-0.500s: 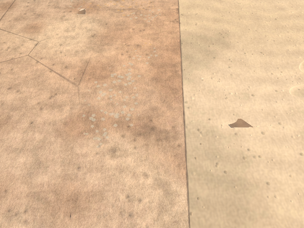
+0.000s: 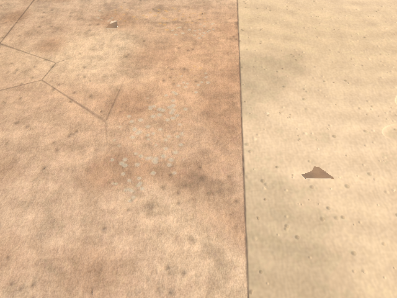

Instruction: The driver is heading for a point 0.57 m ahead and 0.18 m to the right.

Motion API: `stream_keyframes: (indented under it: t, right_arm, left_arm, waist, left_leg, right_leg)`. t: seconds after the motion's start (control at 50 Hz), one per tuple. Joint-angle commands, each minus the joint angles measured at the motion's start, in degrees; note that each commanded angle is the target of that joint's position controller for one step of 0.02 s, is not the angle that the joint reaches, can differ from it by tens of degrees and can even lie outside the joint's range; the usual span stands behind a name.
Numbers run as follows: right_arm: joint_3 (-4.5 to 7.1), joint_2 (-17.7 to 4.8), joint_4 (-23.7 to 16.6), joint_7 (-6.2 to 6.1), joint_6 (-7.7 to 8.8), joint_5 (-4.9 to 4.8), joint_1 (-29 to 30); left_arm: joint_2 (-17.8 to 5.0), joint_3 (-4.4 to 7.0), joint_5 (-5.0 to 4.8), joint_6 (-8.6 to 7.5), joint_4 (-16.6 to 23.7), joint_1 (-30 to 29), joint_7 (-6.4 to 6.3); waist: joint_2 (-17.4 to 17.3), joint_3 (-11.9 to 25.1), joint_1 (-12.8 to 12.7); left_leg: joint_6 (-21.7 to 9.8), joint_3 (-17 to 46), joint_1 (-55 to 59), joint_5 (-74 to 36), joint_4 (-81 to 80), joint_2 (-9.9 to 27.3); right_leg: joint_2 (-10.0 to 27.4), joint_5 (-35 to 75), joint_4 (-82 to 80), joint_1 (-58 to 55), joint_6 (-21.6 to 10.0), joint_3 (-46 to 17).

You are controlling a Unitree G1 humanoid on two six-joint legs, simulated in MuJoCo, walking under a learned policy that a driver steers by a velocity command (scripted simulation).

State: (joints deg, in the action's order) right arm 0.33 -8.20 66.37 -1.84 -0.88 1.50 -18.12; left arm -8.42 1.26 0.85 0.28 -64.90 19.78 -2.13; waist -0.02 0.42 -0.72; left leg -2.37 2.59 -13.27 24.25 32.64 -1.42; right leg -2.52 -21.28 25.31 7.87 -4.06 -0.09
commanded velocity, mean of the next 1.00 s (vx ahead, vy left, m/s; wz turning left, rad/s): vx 0.74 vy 0.00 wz -0.50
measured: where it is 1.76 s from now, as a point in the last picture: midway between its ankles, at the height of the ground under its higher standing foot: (259, 248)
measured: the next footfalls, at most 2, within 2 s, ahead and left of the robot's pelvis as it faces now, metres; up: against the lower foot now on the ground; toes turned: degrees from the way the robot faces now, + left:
left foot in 0.20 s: +0.10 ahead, +0.14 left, +0.00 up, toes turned +3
right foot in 0.68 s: +0.48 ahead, -0.06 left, +0.00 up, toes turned -27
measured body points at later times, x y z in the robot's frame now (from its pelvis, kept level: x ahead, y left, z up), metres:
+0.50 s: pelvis +0.20 +0.05 -0.01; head +0.21 +0.06 +0.44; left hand +0.40 +0.25 -0.13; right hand +0.08 -0.16 -0.15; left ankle +0.06 +0.14 -0.74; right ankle +0.31 -0.09 -0.66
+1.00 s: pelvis +0.58 -0.08 -0.01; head +0.61 -0.11 +0.44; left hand +0.71 +0.16 -0.14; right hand +0.65 -0.37 -0.11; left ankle +0.83 -0.07 -0.70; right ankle +0.45 -0.03 -0.74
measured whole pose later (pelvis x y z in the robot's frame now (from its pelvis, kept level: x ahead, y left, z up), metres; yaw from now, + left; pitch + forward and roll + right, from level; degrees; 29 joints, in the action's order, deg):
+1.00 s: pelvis +0.58 -0.08 -0.01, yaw -34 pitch +0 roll +0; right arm 0.0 -12.1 41.9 0.5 4.7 1.8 -1.5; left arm -14.0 3.3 -0.3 -4.8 -53.6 21.6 0.0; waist -2.0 -5.5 -4.6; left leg -1.1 -0.8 -38.0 -5.4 36.5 3.8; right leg -10.2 -18.9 20.3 -1.8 -8.9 -2.1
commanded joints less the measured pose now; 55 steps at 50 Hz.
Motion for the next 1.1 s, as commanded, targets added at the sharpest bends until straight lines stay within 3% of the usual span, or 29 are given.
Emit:
stream_keyframes:
  t: [0.02, 0.06, 0.14, 0.18, 0.2, 0.22, 0.24, 0.26, 0.28, 0.3, 0.4, 0.5, 0.54, 0.6, 0.64, 0.66, 0.68, 0.7, 0.72, 0.74, 0.76, 0.8, 0.86, 0.92, 0.98, 1.02, 1.06, 1.08, 1.1]
  right_arm:
    - [0.90, -4.2, -9.0, 1.43, 1.82, 0.95, 11.9]
    - [1.62, -4.8, -9.4, 2.60, 3.40, 0.86, 9.0]
    - [2.58, -4.4, -10.0, 3.14, 3.93, -0.64, 3.3]
    - [3.23, -4.4, -7.3, 2.24, 4.09, -0.79, -5.5]
    - [4.14, -6.6, -5.0, 1.52, 5.04, -0.38, -13.9]
    - [5.08, -12.5, -4.8, 0.89, 6.01, 1.09, -20.6]
    - [4.80, -12.5, -5.9, 0.63, 5.50, 1.29, -15.1]
    - [4.39, -11.1, -8.5, 0.76, 5.64, 0.86, -7.3]
    - [4.07, -9.9, -9.9, 1.20, 6.36, 0.21, -3.4]
    - [3.91, -9.6, -10.4, 1.32, 6.90, -0.01, -2.1]
    - [3.11, -6.6, -8.0, 1.14, 8.34, -0.03, -8.2]
    - [2.41, -5.5, -6.9, 0.44, 8.77, 0.18, -12.4]
    - [2.32, -6.8, -6.9, -0.25, 8.69, 0.07, -11.5]
    - [3.57, -12.6, -7.4, -2.18, 7.84, -0.20, -11.9]
    - [5.04, -16.3, -9.9, -2.08, 6.59, 0.29, -6.9]
    - [5.54, -16.9, -11.7, -1.10, 6.07, 0.45, -3.3]
    - [5.64, -14.4, -12.8, 0.29, 6.18, 0.05, 1.1]
    - [3.52, -6.4, -19.7, 1.60, 7.78, 0.07, 0.0]
    - [3.05, -8.2, -23.7, 1.85, 9.40, -0.61, 5.1]
    - [3.05, -10.2, -23.6, 2.00, 10.24, -0.28, 5.7]
    - [3.05, -10.5, -23.5, 1.96, 9.96, -0.08, 5.3]
    - [2.42, -9.2, -21.9, 1.82, 7.34, 1.91, 1.3]
    - [1.89, -8.7, -23.8, 2.31, 5.08, 1.81, 4.5]
    - [0.51, -6.1, -25.8, 2.72, 5.17, 0.74, 10.3]
    - [0.45, -7.5, -25.4, 2.09, 5.60, -0.18, 12.7]
    - [1.60, -11.1, -23.2, 1.51, 6.39, 0.50, 6.5]
    - [2.88, -13.6, -17.5, 1.25, 7.93, 0.89, -9.4]
    - [3.49, -17.4, -16.1, 1.49, 8.27, 1.25, -11.7]
    - [2.90, -16.0, -17.2, 2.35, 8.05, 1.16, -11.3]
  left_arm:
    - [-8.7, 2.59, 0.42, -0.36, 0.2, 8.3, 0.18]
    - [-9.4, 3.12, 0.64, -2.04, 2.5, 3.6, 0.47]
    - [-10.8, 4.00, -0.51, -3.74, 5.3, -3.0, 0.67]
    - [-9.5, 4.09, -0.55, -3.61, 6.1, -4.4, 1.06]
    - [-7.3, 3.47, 0.18, -4.06, 7.5, -6.3, 1.40]
    - [-0.8, 1.79, -0.03, -4.96, 11.5, -9.4, 1.90]
    - [-2.5, 2.09, 0.34, -5.04, 13.2, -8.9, 2.62]
    - [-4.5, 2.39, 0.58, -4.96, 14.1, -10.6, 3.45]
    - [-5.5, 2.66, 0.55, -4.95, 13.7, -9.9, 4.31]
    - [-5.4, 2.88, 0.74, -4.64, 12.9, -7.9, 4.81]
    - [-4.2, 2.92, 0.09, -2.02, 14.8, -13.3, 5.69]
    - [-4.3, 2.09, 0.24, -1.76, 20.1, -24.8, 6.35]
    - [-4.2, 1.52, 0.18, -1.88, 21.8, -26.3, 6.47]
    - [-7.5, 2.07, 0.05, -1.40, 21.6, -19.8, 5.94]
    - [-12.6, 4.18, -0.10, -0.87, 17.2, -1.0, 5.04]
    - [-15.6, 5.95, -0.17, -1.06, 13.9, 10.3, 4.28]
    - [-16.5, 7.77, -2.28, -0.65, 13.9, 7.3, 3.56]
    - [-21.1, 7.40, 0.46, -0.67, 15.8, -0.9, 3.96]
    - [-21.1, 7.42, 1.15, -0.33, 16.5, 1.7, 3.55]
    - [-16.6, 6.61, 1.23, -0.93, 15.3, 1.9, 2.88]
    - [-13.8, 5.65, 1.34, -1.78, 15.1, 0.0, 2.43]
    - [-13.2, 4.61, 0.44, -3.91, 16.5, -4.5, 1.31]
    - [-14.5, 4.09, -0.97, -5.98, 15.2, -2.2, 1.81]
    - [-12.4, 3.58, -1.38, -5.75, 13.5, 2.1, 2.23]
    - [-12.3, 3.32, -1.37, -5.59, 12.6, 5.5, 1.92]
    - [-14.0, 3.81, -0.62, -5.74, 13.1, 3.6, 0.98]
    - [-15.3, 4.23, -1.01, -5.36, 14.6, -3.6, 0.37]
    - [-9.5, 3.27, -1.37, -4.81, 15.3, 1.8, 0.40]
    - [-7.0, 2.79, -4.28, -4.31, 13.1, 15.8, -0.26]
  waist:
    - [7.9, -13.5, -4.3]
    - [4.1, -8.6, -0.6]
    - [8.8, -6.8, 4.1]
    - [2.6, -7.7, 7.7]
    - [-5.3, -4.8, 11.2]
    - [-20.8, -0.4, 12.6]
    - [-16.0, -3.2, 7.7]
    - [-8.7, -7.2, 4.3]
    - [-3.7, -6.8, 2.6]
    - [-3.2, -4.9, 1.1]
    - [-2.0, -7.2, 1.8]
    - [-2.9, -11.9, 3.3]
    - [-3.2, -11.6, 1.8]
    - [-7.7, -4.6, -3.1]
    - [-10.5, 3.7, -12.3]
    - [-8.8, 7.9, -17.2]
    - [2.1, 6.8, -16.6]
    - [10.7, 6.0, -4.2]
    - [5.0, 10.3, -6.9]
    - [-2.5, 3.1, -5.1]
    - [-6.9, -2.1, -1.3]
    - [-9.6, -5.5, 4.3]
    - [-6.1, -6.3, 4.5]
    - [1.7, -3.8, 0.3]
    - [4.6, -0.5, -3.1]
    - [6.0, 1.8, 0.1]
    - [4.1, 4.7, 10.2]
    - [-9.8, 10.1, 6.9]
    - [-9.9, 21.6, 1.3]
  left_leg:
    - [0.0, -3.8, -23.0, -0.3, 16.8, 2.9]
    - [0.3, -2.5, -21.9, -4.0, 17.8, 4.8]
    - [-0.8, -7.8, -0.3, -3.6, 1.7, 1.9]
    - [-0.5, -11.7, 15.4, -7.7, -6.2, -1.0]
    - [-0.6, -4.7, 26.8, -3.3, -9.2, 3.2]
    - [-2.8, 22.1, 30.5, 20.0, -21.6, 20.8]
    - [-6.0, 36.8, 22.8, 32.2, -27.4, 26.5]
    - [-6.0, 33.0, 17.2, 29.3, -27.0, 26.6]
    - [-4.5, 24.2, 14.3, 20.6, -26.5, 23.3]
    - [-3.0, 17.2, 13.0, 14.1, -27.2, 20.8]
    - [1.7, -4.2, 12.8, -9.8, -28.2, 14.5]
    - [2.2, -14.7, 15.6, -29.4, -29.8, 12.7]
    - [3.4, -19.1, 16.6, -48.2, -27.6, 12.4]
    - [4.1, -21.3, 21.9, -88.8, -13.5, 15.2]
    - [2.1, -19.2, 19.1, -96.0, 9.2, 17.8]
    - [0.2, -17.2, 10.9, -83.8, 26.8, 17.3]
    - [-0.2, -16.0, -5.0, -31.1, 49.6, 5.9]
    - [1.7, -8.1, -30.8, 2.4, 64.2, -0.5]
    - [1.8, 1.9, -37.7, -1.4, 65.7, -0.3]
    - [1.3, 2.9, -39.6, -4.0, 59.6, 3.7]
    - [1.7, 2.4, -36.0, -6.0, 53.1, 6.1]
    - [4.0, 1.1, -26.2, -5.9, 47.2, 8.8]
    - [5.5, -4.2, -17.5, -9.3, 31.4, 8.2]
    - [2.7, -9.3, -11.1, -26.1, 11.5, 3.5]
    - [0.4, -10.6, -7.5, -36.3, 1.1, -1.2]
    - [-0.8, -7.6, -1.9, -36.0, -3.4, -2.5]
    - [-2.4, -3.9, 9.5, -49.2, -13.9, 2.0]
    - [-6.8, 5.6, 22.1, -90.8, -3.0, 15.5]
    - [-16.4, 23.4, 34.8, -103.1, 1.0, 27.2]
  right_leg:
    - [22.0, -27.7, -22.4, 2.0, -10.8, -29.1]
    - [20.3, -17.5, -20.8, 0.1, -9.2, -24.1]
    - [13.6, -13.2, -18.1, 12.7, -6.5, -11.0]
    - [10.8, -14.9, -8.5, 23.9, -7.0, -8.9]
    - [6.6, -10.5, 6.5, 32.0, -5.9, -5.8]
    - [-0.2, -8.6, 30.8, 40.3, -3.6, 0.7]
    - [1.1, -3.0, 41.2, 46.5, -4.8, -4.1]
    - [5.1, 4.1, 45.2, 48.0, -4.8, -5.7]
    - [6.8, 9.2, 44.7, 45.4, -3.8, -6.6]
    - [7.5, 11.0, 44.1, 42.2, -2.8, -6.0]
    - [7.0, 19.0, 45.8, 43.9, -1.6, -0.6]
    - [5.8, 21.2, 32.2, 44.1, -2.9, 7.3]
    - [3.8, 19.9, 23.2, 37.1, -4.6, 11.6]
    - [-2.5, 16.4, 18.4, 23.0, -8.3, 16.2]
    - [-4.3, 8.9, 18.5, 5.8, -11.2, 13.8]
    - [-3.7, 5.7, 12.7, -8.3, -13.3, 8.4]
    - [0.3, 1.9, 6.5, -18.3, -15.1, -1.4]
    - [11.4, 5.5, 3.6, -26.4, -22.7, -29.5]
    - [16.8, -6.2, -7.7, -28.0, -26.8, -44.0]
    - [17.6, -10.8, -13.2, -20.8, -23.5, -43.1]
    - [16.0, -1.5, -14.0, -11.8, -20.3, -37.2]
    - [11.9, 26.7, -11.9, 2.5, -17.1, -24.2]
    - [4.8, 58.1, -10.0, 11.7, -12.2, -10.1]
    - [-1.1, 63.9, -7.2, 9.0, -4.6, -2.8]
    - [1.1, 64.4, -4.9, -0.8, -1.9, -4.3]
    - [3.6, 64.2, 1.8, -6.3, 0.1, -6.9]
    - [1.1, 51.5, 22.8, -5.7, 1.1, -4.5]
    - [-7.6, -4.2, 46.4, 5.7, 2.4, 0.1]
    - [-10.2, -17.0, 58.3, 16.3, 2.6, -11.1]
